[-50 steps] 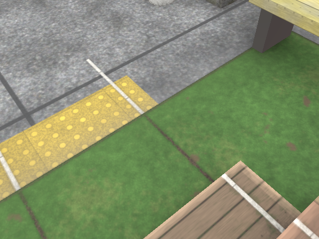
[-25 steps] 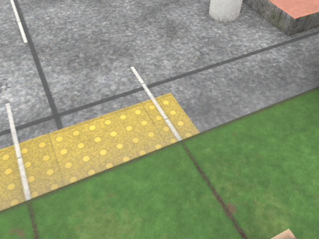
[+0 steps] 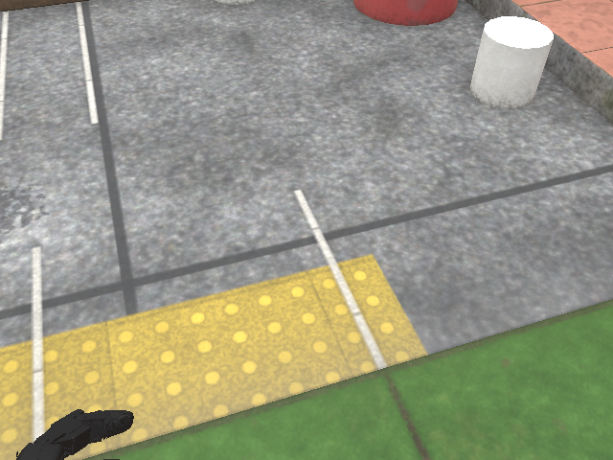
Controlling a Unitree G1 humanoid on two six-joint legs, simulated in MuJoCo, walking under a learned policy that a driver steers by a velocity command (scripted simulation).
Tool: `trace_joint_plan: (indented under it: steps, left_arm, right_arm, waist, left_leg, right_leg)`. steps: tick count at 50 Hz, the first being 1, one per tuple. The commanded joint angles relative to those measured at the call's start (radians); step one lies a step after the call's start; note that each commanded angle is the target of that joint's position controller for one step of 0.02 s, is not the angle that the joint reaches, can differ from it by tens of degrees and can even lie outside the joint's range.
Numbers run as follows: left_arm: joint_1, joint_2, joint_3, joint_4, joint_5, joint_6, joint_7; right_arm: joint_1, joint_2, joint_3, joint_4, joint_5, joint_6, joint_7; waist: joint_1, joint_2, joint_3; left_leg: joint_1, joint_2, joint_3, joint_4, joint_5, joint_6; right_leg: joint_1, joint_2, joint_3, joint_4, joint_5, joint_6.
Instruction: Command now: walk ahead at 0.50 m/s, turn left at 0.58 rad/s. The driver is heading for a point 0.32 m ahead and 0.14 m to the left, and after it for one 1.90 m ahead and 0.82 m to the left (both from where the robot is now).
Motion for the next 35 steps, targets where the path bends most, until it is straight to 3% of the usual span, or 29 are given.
trace_joint_plan:
  steps: [1,2,3,5,6,7,8,9,10,11,12,13,14,15,16,17,18,20,24,27,30,33,34,35]
  left_arm:
    - [-0.237,0.063,0.000,-0.128,0.009,-0.037,-0.023]
    - [-0.185,0.024,-0.009,-0.106,0.023,-0.031,-0.029]
    - [-0.116,0.023,-0.001,-0.086,0.011,-0.015,-0.033]
    - [0.106,0.079,0.038,-0.024,-0.030,0.019,-0.010]
    - [0.223,0.109,0.059,0.018,-0.037,0.033,0.004]
    - [0.364,0.150,0.077,0.067,-0.022,0.035,0.008]
    - [0.539,0.163,0.071,0.118,-0.004,0.037,0.004]
    - [0.583,0.208,0.058,0.162,0.027,0.032,-0.008]
    - [0.562,0.244,0.068,0.171,0.024,0.055,-0.012]
    - [0.533,0.284,0.087,0.210,-0.013,0.077,-0.013]
    - [0.440,0.152,0.052,0.177,0.006,0.078,-0.001]
    - [0.329,0.130,0.031,0.175,0.028,0.068,0.007]
    - [0.171,0.075,0.004,0.132,0.036,0.047,0.013]
    - [0.121,0.026,-0.007,0.136,0.030,0.030,0.031]
    - [0.128,0.021,-0.010,0.151,0.033,0.021,0.040]
    - [0.158,0.053,-0.002,0.171,0.028,0.016,0.054]
    - [0.217,0.051,-0.001,0.195,0.037,0.014,0.066]
    - [0.308,0.030,-0.002,0.226,0.038,0.015,0.077]
    - [0.390,0.048,0.006,0.242,0.014,0.030,0.086]
    - [0.429,0.051,0.009,0.257,0.016,0.046,0.091]
    - [0.469,0.065,0.019,0.263,0.007,0.065,0.098]
    - [0.437,0.112,0.038,0.230,0.002,0.085,0.114]
    - [0.433,0.135,0.046,0.218,-0.002,0.091,0.120]
    - [0.412,0.149,0.052,0.203,-0.006,0.093,0.121]
  right_arm:
    - [0.052,-0.132,-0.036,-0.048,0.025,0.000,-0.032]
    - [0.016,-0.131,-0.034,-0.059,0.014,0.013,-0.038]
    - [0.024,-0.133,-0.033,-0.055,-0.009,0.024,-0.040]
    - [-0.026,-0.126,-0.027,-0.063,-0.022,0.029,-0.026]
    - [-0.017,-0.122,-0.023,-0.046,-0.023,0.029,-0.007]
    - [0.010,-0.106,-0.015,-0.019,-0.018,0.021,0.018]
    - [0.054,-0.038,0.000,0.028,-0.004,0.004,0.039]
    - [0.238,0.059,0.017,0.056,-0.014,-0.012,0.048]
    - [0.387,0.038,0.017,0.030,0.016,-0.018,0.038]
    - [0.296,0.019,0.029,-0.028,0.052,-0.020,0.013]
    - [0.108,-0.043,0.017,-0.023,0.053,-0.005,-0.012]
    - [-0.009,-0.066,0.013,-0.066,0.050,0.015,-0.022]
    - [-0.048,-0.105,0.002,-0.084,0.020,0.037,-0.022]
    - [-0.060,-0.110,-0.016,-0.067,-0.006,0.041,-0.014]
    - [-0.039,-0.096,-0.022,-0.059,-0.017,0.039,-0.007]
    - [-0.043,-0.090,-0.029,-0.073,-0.030,0.029,0.000]
    - [-0.083,-0.068,-0.026,-0.080,-0.032,0.023,0.007]
    - [-0.127,-0.029,-0.021,-0.090,-0.019,0.018,0.022]
    - [-0.278,-0.012,-0.013,-0.143,-0.019,0.016,0.057]
    - [-0.368,-0.006,-0.010,-0.183,-0.013,0.012,0.075]
    - [-0.462,0.006,-0.001,-0.230,-0.009,0.000,0.097]
    - [-0.499,0.001,-0.001,-0.260,-0.009,-0.011,0.117]
    - [-0.478,-0.015,-0.007,-0.263,-0.013,-0.009,0.117]
    - [-0.397,-0.044,-0.019,-0.247,-0.016,-0.008,0.116]
  waist:
    - [-0.045,0.090,0.219]
    - [-0.030,0.087,0.174]
    - [-0.019,0.098,0.138]
    - [0.104,0.125,0.105]
    - [0.176,0.110,0.072]
    - [0.251,0.055,0.029]
    - [0.310,-0.009,-0.015]
    - [0.194,-0.401,-0.036]
    - [0.082,-0.615,-0.136]
    - [0.065,-0.510,-0.135]
    - [0.119,-0.191,0.012]
    - [0.103,-0.181,0.099]
    - [0.052,-0.080,0.177]
    - [0.035,-0.083,0.195]
    - [0.025,-0.117,0.176]
    - [0.018,-0.115,0.180]
    - [0.047,-0.107,0.170]
    - [0.069,-0.067,0.144]
    - [0.125,-0.004,0.160]
    - [0.152,0.000,0.202]
    - [0.180,0.003,0.224]
    - [0.155,-0.039,0.183]
    - [0.133,-0.066,0.143]
    - [0.083,-0.094,0.087]
  left_leg:
    - [0.073,0.216,-0.318,-0.044,0.191,0.170]
    - [-0.150,0.157,-0.222,-0.051,0.112,0.121]
    - [-0.252,0.152,-0.209,-0.035,0.058,0.106]
    - [-0.236,0.135,-0.174,0.141,0.072,0.061]
    - [-0.226,0.120,-0.124,0.281,0.081,0.028]
    - [-0.269,0.079,-0.080,0.492,0.062,-0.025]
    - [-0.469,0.015,-0.093,0.849,-0.239,-0.083]
    - [-0.697,-0.022,-0.068,1.246,-0.366,-0.095]
    - [-0.790,0.018,0.018,1.360,-0.252,-0.110]
    - [-0.919,0.072,0.131,1.369,-0.089,-0.107]
    - [-0.904,0.146,0.178,1.298,0.083,-0.072]
    - [-0.882,0.181,0.179,1.286,0.159,-0.049]
    - [-0.769,0.234,0.113,1.059,0.289,-0.021]
    - [-0.679,0.246,0.042,0.901,0.372,0.001]
    - [-0.629,0.235,0.049,0.850,0.414,0.003]
    - [-0.597,0.230,0.057,0.670,0.503,-0.021]
    - [-0.609,0.212,0.072,0.582,0.553,-0.037]
    - [-0.663,0.191,0.056,0.414,0.629,-0.042]
    - [-0.680,0.161,0.119,0.155,0.744,-0.032]
    - [-0.641,0.161,0.183,0.061,0.751,-0.027]
    - [-0.658,0.162,0.258,0.015,0.657,-0.011]
    - [-0.544,0.115,0.392,-0.030,0.475,0.024]
    - [-0.468,0.084,0.428,-0.028,0.409,0.037]
    - [-0.340,0.062,0.434,-0.048,0.363,0.060]
  right_leg:
    - [-0.273,-0.047,0.041,-0.243,0.229,-0.006]
    - [0.084,-0.004,-0.007,-0.313,0.411,-0.007]
    - [0.286,-0.006,0.004,-0.272,0.533,-0.001]
    - [0.466,-0.042,0.024,-0.291,0.448,0.002]
    - [0.581,-0.050,-0.009,-0.293,0.349,0.024]
    - [0.731,-0.060,-0.037,-0.275,0.282,0.038]
    - [0.942,-0.145,0.069,-0.158,0.236,0.034]
    - [1.009,-0.165,0.070,0.015,0.603,0.086]
    - [0.995,-0.283,0.335,-0.165,0.513,0.022]
    - [0.930,-0.409,0.624,-0.410,-0.224,-0.124]
    - [0.723,-0.356,0.594,-0.539,-0.546,-0.135]
    - [0.535,-0.373,0.571,-0.553,-0.561,-0.157]
    - [0.327,-0.336,0.445,-0.524,-0.499,-0.128]
    - [0.228,-0.279,0.315,-0.491,-0.426,-0.089]
    - [0.203,-0.237,0.218,-0.504,-0.325,-0.057]
    - [0.203,-0.191,0.108,-0.528,-0.218,-0.055]
    - [0.261,-0.184,0.062,-0.537,-0.123,-0.082]
    - [0.398,-0.204,0.023,-0.520,0.038,-0.106]
    - [0.544,-0.205,-0.098,-0.556,0.144,-0.070]
    - [0.585,-0.178,-0.190,-0.570,0.234,-0.037]
    - [0.683,-0.201,-0.242,-0.525,0.396,-0.033]
    - [0.730,-0.208,-0.310,-0.395,0.831,-0.035]
    - [0.736,-0.211,-0.319,-0.318,1.007,-0.043]
    - [0.712,-0.216,-0.318,-0.192,1.115,-0.053]
Velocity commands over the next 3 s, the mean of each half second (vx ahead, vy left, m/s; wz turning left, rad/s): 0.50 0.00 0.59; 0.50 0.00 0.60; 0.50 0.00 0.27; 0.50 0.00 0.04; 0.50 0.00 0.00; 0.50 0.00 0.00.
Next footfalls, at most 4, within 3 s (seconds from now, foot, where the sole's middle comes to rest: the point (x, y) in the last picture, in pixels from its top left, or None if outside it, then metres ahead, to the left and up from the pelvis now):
0.16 right None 0.27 -0.23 -0.89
0.74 left None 0.51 0.04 -0.89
1.16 right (285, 374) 0.84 0.01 -0.89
1.70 left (149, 371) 0.88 0.36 -0.89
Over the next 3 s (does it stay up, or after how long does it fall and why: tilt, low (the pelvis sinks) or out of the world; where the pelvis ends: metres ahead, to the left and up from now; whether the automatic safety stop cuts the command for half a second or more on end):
stays up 1.32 0.64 -0.10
